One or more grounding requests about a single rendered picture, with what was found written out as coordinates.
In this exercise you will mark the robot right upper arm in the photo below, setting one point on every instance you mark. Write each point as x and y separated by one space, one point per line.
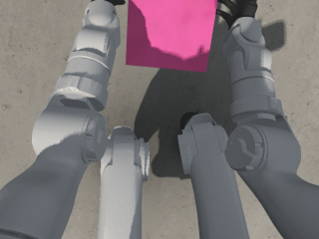
267 159

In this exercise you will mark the robot thigh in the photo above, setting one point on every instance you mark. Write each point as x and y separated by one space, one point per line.
121 190
218 205

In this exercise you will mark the robot right forearm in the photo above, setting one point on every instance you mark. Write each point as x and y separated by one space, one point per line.
251 78

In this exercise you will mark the right robot hand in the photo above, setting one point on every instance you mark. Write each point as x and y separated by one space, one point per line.
244 8

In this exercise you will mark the right robot thigh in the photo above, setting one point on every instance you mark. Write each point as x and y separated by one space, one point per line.
218 205

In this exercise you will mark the left robot thigh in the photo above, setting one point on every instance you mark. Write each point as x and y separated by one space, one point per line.
121 190

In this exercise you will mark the robot left forearm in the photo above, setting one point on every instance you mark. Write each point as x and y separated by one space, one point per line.
90 64

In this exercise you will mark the robot left upper arm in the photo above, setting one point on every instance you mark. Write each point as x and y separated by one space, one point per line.
37 204

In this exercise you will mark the carton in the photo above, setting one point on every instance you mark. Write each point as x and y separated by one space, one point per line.
170 34

